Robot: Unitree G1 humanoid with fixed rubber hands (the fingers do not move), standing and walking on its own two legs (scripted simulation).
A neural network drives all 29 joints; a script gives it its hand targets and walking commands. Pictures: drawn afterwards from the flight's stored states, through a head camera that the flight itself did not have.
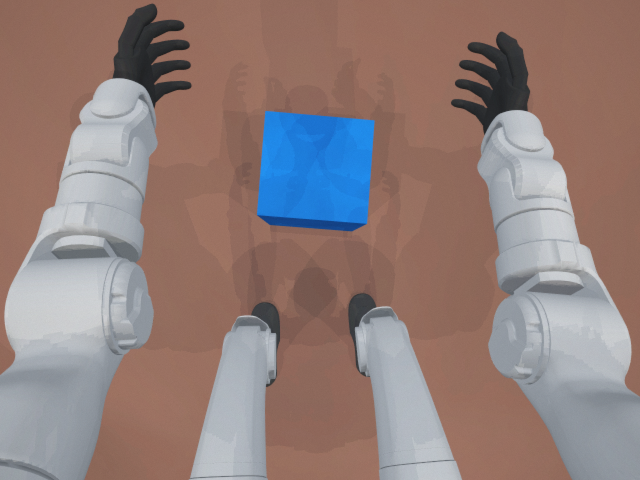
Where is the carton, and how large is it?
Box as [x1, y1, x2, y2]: [257, 111, 374, 230]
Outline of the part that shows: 265,111 257,215 269,224 353,230 365,224 367,217 374,120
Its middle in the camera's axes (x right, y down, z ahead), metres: -0.01 -0.14 +0.85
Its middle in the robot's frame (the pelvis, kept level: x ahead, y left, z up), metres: +0.51 -0.02 -0.52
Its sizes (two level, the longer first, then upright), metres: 0.210 0.200 0.250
